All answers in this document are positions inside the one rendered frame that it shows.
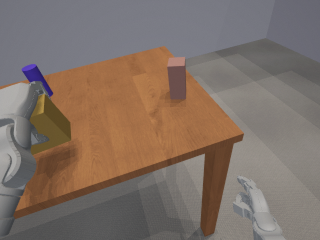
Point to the sponge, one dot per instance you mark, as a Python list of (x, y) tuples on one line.
[(49, 121)]

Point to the robot left forearm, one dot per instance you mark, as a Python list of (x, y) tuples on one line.
[(17, 166)]

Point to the robot right forearm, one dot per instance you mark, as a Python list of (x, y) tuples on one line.
[(265, 227)]

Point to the table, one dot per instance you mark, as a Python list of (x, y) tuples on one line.
[(123, 125)]

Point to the left robot hand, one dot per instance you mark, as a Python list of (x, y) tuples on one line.
[(21, 99)]

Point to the right robot hand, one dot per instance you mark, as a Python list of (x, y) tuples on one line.
[(246, 205)]

